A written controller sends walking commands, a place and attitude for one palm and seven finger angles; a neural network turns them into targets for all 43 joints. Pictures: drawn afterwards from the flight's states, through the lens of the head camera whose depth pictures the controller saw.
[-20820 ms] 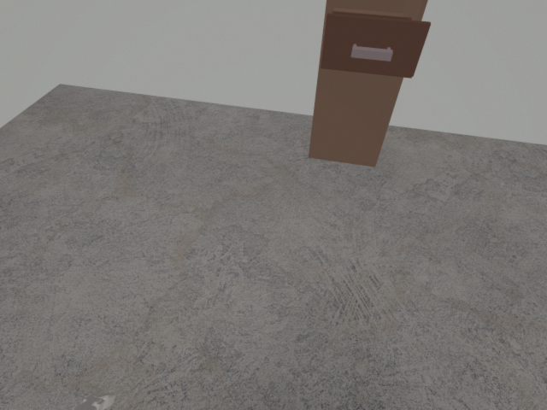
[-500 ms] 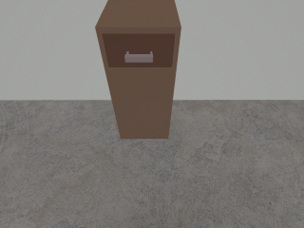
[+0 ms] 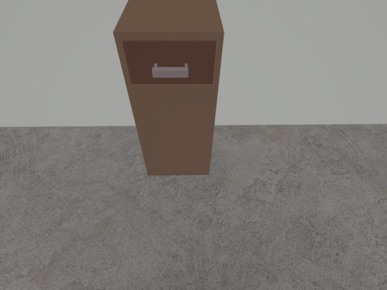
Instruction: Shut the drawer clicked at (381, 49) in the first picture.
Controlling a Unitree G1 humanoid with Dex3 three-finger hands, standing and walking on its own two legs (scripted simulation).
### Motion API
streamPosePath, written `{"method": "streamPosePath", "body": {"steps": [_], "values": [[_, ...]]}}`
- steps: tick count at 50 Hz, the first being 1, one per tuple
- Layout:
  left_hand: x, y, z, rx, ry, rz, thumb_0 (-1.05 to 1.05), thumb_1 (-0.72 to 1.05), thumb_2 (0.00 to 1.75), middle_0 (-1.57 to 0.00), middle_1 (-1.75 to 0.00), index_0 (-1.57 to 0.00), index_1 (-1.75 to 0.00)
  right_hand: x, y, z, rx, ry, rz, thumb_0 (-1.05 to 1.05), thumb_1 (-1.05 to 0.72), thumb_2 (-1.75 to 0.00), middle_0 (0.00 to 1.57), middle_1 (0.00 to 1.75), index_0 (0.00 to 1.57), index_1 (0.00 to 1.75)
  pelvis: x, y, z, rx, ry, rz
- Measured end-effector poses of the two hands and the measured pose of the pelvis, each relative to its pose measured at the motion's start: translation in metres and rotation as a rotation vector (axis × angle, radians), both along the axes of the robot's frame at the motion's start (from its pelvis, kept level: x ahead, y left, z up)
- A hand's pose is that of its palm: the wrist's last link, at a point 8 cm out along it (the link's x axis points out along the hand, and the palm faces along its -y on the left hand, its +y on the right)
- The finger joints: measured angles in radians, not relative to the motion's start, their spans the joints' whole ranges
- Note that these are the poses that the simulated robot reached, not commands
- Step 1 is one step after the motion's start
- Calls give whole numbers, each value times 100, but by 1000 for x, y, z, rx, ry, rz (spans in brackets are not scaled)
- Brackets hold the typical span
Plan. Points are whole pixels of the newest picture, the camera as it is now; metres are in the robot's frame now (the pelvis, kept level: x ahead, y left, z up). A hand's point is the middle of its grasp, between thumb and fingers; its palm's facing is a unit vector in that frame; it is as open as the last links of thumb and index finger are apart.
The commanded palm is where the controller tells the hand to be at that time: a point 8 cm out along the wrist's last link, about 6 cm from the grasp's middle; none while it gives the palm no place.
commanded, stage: look to check the result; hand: left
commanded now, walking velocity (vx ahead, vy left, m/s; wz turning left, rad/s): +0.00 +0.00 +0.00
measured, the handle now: (170, 69) +0.86 +0.14 +0.00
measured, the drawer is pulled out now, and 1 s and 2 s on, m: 0.00 0.00 0.00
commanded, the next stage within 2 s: stand and wait in 0.50 s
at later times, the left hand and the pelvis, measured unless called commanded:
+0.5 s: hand out of the picture -0.01 +0.15 -0.18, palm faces +0.05 -0.98 -0.17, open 7.4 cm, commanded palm none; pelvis +0.01 -0.01 +0.00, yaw +0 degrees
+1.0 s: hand out of the picture +0.02 +0.16 -0.17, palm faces +0.03 -0.98 -0.20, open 7.4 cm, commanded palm none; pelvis +0.02 -0.02 +0.00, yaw +0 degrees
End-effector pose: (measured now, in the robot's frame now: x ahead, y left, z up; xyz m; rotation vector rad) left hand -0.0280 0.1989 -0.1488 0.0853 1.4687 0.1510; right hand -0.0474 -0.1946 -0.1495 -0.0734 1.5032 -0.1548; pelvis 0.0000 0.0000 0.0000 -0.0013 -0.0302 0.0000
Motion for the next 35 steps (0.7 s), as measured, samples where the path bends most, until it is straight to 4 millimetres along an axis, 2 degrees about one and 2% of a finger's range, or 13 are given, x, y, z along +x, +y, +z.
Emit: {"method": "streamPosePath", "body": {"steps": [17, 35], "values": [[11, -2, 3, 18, -20, 1, 0, 91, 90, -20, -30, -20, -30, 25, -12, -1, -6, -47, 19, 0, -91, -90, 20, 30, 19, 30, 6, -8, 1, 2, -3, 0], [22, -4, 3, 20, -18, -13, 0, 91, 90, -20, -30, -20, -30, 26, -28, 2, -28, -17, 21, 0, -91, -90, 20, 30, 19, 30, 11, -14, 2, 1, 3, -1]]}}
